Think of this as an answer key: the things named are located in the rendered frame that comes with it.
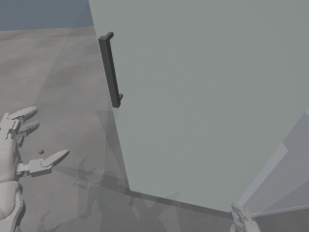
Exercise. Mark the robot left hand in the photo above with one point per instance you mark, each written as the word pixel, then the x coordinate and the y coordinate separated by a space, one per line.
pixel 11 138

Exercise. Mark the fridge door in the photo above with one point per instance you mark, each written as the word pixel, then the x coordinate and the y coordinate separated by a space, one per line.
pixel 211 88

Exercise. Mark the handle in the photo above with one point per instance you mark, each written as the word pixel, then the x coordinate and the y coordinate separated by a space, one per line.
pixel 108 63

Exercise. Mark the left robot forearm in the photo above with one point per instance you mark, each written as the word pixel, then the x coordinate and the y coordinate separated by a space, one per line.
pixel 12 206

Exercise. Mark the robot right hand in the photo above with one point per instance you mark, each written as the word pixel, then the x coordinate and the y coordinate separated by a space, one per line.
pixel 247 223

